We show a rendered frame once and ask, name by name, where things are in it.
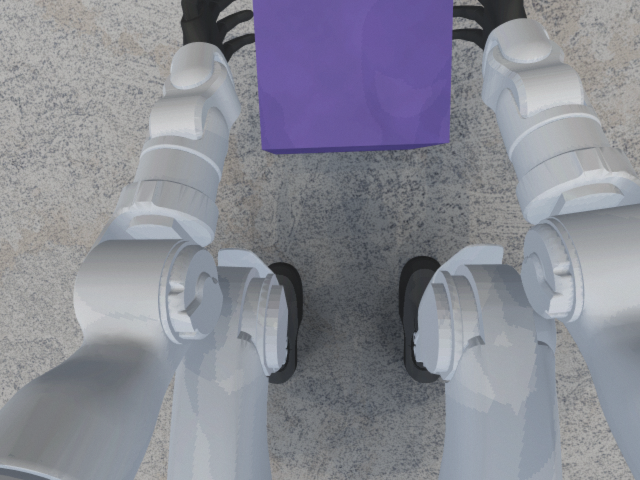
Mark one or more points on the robot left hand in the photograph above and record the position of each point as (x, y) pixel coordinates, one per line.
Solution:
(199, 25)

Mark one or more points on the robot right upper arm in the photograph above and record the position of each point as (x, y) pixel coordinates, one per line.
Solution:
(584, 269)

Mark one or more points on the robot right forearm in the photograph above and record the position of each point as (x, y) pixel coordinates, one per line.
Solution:
(563, 161)

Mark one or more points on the right robot foot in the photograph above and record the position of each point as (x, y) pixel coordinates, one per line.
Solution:
(415, 277)

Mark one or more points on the robot left upper arm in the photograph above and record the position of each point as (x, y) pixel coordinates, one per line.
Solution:
(140, 304)

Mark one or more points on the robot left forearm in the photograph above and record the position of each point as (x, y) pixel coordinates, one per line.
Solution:
(174, 190)

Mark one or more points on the robot right hand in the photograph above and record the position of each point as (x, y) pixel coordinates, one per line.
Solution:
(493, 14)

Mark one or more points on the robot right thigh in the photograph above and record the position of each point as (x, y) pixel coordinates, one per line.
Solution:
(502, 419)

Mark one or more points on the carton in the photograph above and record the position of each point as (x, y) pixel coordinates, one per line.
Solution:
(353, 75)

